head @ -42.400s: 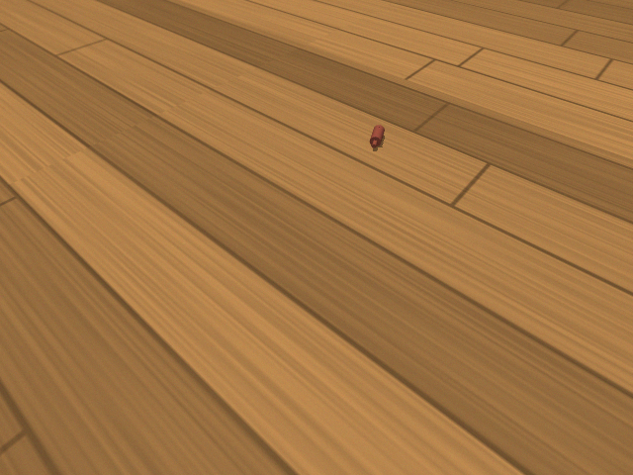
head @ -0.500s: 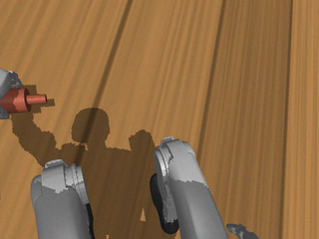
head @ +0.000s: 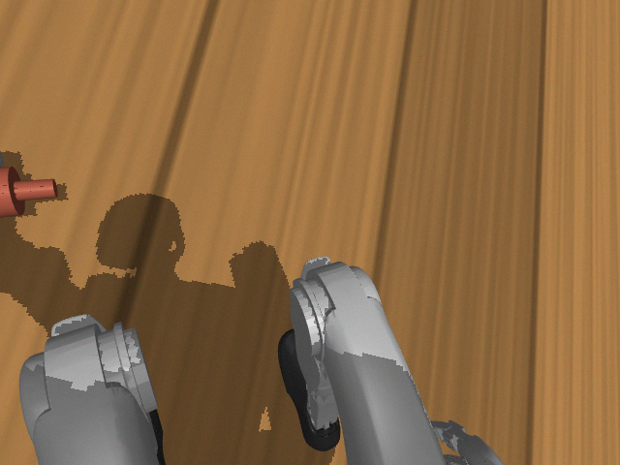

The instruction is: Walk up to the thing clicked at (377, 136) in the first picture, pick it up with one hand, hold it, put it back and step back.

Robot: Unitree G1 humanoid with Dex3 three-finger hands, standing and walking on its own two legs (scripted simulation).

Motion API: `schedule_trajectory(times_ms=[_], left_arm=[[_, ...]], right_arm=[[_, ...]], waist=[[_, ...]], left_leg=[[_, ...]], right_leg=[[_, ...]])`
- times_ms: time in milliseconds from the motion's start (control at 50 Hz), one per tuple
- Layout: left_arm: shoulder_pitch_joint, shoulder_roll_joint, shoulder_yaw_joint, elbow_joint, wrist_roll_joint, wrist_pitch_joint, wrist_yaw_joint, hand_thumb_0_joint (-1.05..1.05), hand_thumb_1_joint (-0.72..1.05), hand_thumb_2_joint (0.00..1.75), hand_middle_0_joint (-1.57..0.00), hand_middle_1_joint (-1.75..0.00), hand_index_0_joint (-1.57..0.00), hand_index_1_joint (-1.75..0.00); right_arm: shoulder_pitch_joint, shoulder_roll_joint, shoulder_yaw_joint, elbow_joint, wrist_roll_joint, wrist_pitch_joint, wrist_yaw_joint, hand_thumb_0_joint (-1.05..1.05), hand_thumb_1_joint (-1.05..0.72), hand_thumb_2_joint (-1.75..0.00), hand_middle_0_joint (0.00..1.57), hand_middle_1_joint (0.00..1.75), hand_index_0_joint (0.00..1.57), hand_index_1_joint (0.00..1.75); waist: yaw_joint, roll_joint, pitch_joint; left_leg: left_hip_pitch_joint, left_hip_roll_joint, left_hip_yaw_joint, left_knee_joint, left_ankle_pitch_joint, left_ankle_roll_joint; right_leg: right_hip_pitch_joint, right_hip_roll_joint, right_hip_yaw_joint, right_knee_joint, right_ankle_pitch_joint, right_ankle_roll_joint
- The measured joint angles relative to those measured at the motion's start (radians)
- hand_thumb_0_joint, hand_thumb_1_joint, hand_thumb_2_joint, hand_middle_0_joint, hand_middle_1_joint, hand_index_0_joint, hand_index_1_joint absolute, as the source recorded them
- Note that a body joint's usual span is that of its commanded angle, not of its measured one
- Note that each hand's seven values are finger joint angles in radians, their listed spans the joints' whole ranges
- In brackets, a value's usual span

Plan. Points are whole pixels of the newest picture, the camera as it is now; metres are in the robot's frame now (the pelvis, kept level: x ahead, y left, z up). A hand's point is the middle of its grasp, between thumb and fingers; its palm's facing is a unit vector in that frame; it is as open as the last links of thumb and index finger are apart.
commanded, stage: rest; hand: left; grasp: from above
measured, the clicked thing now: out of the picture +0.48 +0.30 -0.24
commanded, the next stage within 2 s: open in 0.96 s
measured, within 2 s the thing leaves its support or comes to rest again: rests again in 0.80 s
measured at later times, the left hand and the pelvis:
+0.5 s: hand out of the picture +0.48 +0.30 -0.24, palm faces -0.48 -0.06 -0.88, open 8.8 cm; pelvis +0.00 +0.00 -0.01, yaw -2 degrees
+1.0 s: hand out of the picture +0.48 +0.30 -0.25, palm faces -0.48 -0.06 -0.88, open 8.8 cm; pelvis +0.00 +0.01 -0.02, yaw -4 degrees
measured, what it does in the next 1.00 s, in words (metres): stands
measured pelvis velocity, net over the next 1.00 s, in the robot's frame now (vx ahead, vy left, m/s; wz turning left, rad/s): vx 0.00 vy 0.01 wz -0.07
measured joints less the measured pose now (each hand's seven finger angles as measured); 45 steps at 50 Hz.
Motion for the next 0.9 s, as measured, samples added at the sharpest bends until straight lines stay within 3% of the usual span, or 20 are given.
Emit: schedule_trajectory(times_ms=[200,520,900], left_arm=[[-0.002,0.025,0.006,0.025,0.009,0.014,0.05,-0.01,0.21,0.22,-0.86,-0.31,-0.87,-0.28],[-0.008,0.09,0.032,0.065,0.011,0.016,0.085,-0.01,0.22,0.21,-0.84,-0.31,-0.86,-0.28],[-0.023,0.132,-0.01,0.138,0.003,0.025,0.135,-0.01,0.22,0.2,-0.85,-0.32,-0.86,-0.29]], right_arm=[[-0.014,-0.003,0.023,0.0,-0.013,-0.015,0.005,0.0,-0.91,-0.9,0.2,0.3,0.21,0.3],[-0.03,-0.03,0.079,-0.039,-0.037,-0.051,0.014,0.0,-0.91,-0.89,0.2,0.3,0.21,0.3],[-0.041,-0.035,0.133,-0.042,-0.055,-0.091,0.021,0.0,-0.91,-0.9,0.2,0.3,0.21,0.3]], waist=[[-0.016,-0.017,0.019],[-0.045,-0.05,0.075],[-0.062,-0.073,0.093]], left_leg=[[-0.016,0.001,-0.015,0.031,-0.014,-0.001],[-0.014,0.002,-0.053,0.069,-0.022,-0.009],[-0.005,0.009,-0.076,0.092,-0.031,-0.003]], right_leg=[[-0.013,0.007,-0.009,0.02,-0.007,0.003],[-0.008,0.019,-0.037,0.035,0.002,0.004],[0.008,0.032,-0.054,0.034,0.009,0.009]])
